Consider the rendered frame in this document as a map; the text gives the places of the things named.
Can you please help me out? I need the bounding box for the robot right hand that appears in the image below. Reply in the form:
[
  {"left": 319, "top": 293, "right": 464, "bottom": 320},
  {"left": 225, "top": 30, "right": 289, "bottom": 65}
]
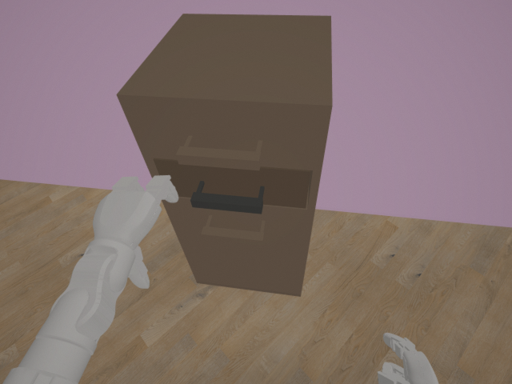
[{"left": 378, "top": 333, "right": 438, "bottom": 384}]

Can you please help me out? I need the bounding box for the handle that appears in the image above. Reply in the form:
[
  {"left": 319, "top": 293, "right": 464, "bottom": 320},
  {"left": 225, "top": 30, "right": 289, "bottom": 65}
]
[
  {"left": 190, "top": 181, "right": 264, "bottom": 214},
  {"left": 176, "top": 146, "right": 262, "bottom": 170},
  {"left": 201, "top": 226, "right": 264, "bottom": 246}
]

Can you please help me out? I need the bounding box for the robot left forearm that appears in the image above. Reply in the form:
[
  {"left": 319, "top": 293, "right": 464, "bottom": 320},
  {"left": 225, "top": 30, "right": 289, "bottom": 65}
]
[{"left": 3, "top": 238, "right": 135, "bottom": 384}]

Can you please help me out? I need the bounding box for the drawer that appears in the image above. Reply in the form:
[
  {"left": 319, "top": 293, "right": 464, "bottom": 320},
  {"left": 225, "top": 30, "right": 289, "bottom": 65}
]
[{"left": 154, "top": 158, "right": 310, "bottom": 208}]

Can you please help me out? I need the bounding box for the cabinet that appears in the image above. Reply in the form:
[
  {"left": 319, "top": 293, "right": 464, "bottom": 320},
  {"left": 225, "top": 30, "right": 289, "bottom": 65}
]
[{"left": 117, "top": 14, "right": 333, "bottom": 297}]

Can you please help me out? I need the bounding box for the robot left hand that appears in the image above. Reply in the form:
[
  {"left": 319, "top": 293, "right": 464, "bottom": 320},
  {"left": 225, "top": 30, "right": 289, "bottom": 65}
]
[{"left": 93, "top": 175, "right": 178, "bottom": 289}]

